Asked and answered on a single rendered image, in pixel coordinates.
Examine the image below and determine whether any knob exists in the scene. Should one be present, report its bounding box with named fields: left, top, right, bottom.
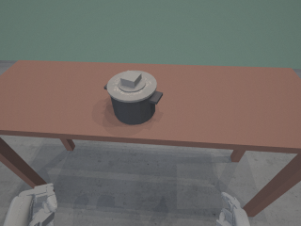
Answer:
left=120, top=70, right=142, bottom=87

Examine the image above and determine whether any left robot hand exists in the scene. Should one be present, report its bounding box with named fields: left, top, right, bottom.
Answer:
left=3, top=183, right=57, bottom=226

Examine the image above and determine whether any pot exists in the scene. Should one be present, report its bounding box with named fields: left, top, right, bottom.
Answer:
left=103, top=84, right=163, bottom=125

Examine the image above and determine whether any lid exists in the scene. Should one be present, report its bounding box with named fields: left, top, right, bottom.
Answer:
left=106, top=70, right=157, bottom=103

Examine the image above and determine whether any table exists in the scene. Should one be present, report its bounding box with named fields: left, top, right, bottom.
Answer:
left=0, top=59, right=301, bottom=218

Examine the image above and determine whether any right robot hand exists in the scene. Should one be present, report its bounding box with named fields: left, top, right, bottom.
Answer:
left=216, top=192, right=251, bottom=226

